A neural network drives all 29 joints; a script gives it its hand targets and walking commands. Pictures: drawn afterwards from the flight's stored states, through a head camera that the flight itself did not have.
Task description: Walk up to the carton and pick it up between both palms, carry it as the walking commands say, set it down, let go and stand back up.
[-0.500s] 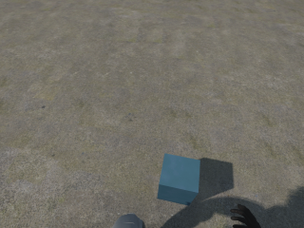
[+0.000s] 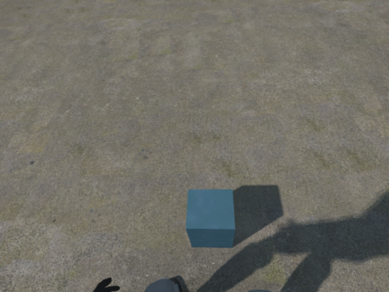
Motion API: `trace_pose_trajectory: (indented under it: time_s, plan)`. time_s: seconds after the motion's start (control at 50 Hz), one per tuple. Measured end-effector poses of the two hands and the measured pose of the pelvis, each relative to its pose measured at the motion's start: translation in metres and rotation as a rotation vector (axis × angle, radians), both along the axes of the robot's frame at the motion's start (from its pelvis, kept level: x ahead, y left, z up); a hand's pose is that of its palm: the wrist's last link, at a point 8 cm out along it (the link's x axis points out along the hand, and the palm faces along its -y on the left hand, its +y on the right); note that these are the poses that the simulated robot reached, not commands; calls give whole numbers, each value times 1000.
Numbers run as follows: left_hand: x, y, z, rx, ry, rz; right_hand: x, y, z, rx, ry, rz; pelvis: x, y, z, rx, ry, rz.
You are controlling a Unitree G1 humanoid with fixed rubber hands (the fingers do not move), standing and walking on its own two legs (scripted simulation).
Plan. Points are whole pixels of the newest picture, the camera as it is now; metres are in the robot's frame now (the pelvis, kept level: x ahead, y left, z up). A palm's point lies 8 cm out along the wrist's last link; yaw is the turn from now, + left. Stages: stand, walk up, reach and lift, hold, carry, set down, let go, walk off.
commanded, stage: walk up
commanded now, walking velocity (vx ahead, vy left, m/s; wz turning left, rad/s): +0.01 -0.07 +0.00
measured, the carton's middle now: (211, 219) +0.47 -0.02 -0.62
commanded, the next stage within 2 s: none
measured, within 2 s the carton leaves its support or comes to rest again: neither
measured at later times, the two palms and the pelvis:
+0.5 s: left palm out of the picture -0.06 +0.21 -0.10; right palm out of the picture +0.07 -0.28 -0.11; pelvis +0.00 -0.02 +0.03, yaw +2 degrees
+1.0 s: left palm out of the picture +0.06 +0.29 -0.14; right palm out of the picture +0.07 -0.17 -0.11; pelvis +0.03 +0.07 +0.02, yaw +0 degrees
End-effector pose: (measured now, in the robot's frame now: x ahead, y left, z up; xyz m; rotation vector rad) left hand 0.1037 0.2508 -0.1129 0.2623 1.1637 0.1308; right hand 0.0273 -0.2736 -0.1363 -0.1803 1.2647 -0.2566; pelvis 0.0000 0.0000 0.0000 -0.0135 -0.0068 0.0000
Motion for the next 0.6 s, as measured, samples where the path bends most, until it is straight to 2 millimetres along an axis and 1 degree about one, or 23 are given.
trace_pose_trajectory:
  time_s: [0.04,0.08,0.12,0.16,0.2,0.28,0.32,0.36,0.42,0.48,0.54,0.58,0.6]
  plan:
    - [-20,-12,8,19,9,19,2,-4,-4,29,-3,18,-4,-9,4,8,-12,13]
    - [-38,-20,17,31,16,46,5,-5,-2,57,-12,23,-5,-18,11,25,-10,14]
    - [-50,-29,22,36,20,62,9,-6,-1,83,-18,30,-5,-25,15,31,-4,5]
    - [-56,-38,24,32,12,68,7,-7,-1,106,-4,28,-6,-31,18,29,2,7]
    - [-56,-48,23,17,-4,73,-1,-9,-3,114,29,26,-6,-36,18,20,9,24]
    - [-54,-68,15,-30,-29,82,-19,-14,-4,94,102,18,-9,-43,17,10,19,37]
    - [-61,-72,10,-45,-16,101,-22,-18,-1,77,123,18,-11,-43,16,15,28,32]
    - [-78,-70,6,-48,21,131,-20,-19,4,66,127,28,-10,-41,18,23,34,38]
    - [-113,-58,6,-32,95,192,-5,-18,14,56,106,64,-7,-37,23,36,38,54]
    - [-153,-42,8,-20,183,250,26,-8,23,47,45,117,-4,-27,27,43,33,47]
    - [-188,-29,11,-22,275,291,65,13,29,52,-42,170,-2,-12,28,39,21,39]
    - [-204,-20,12,-31,321,312,88,33,31,61,-92,204,0,1,27,31,14,41]
    - [-209,-14,11,-39,338,320,98,45,32,67,-113,218,2,8,26,26,10,43]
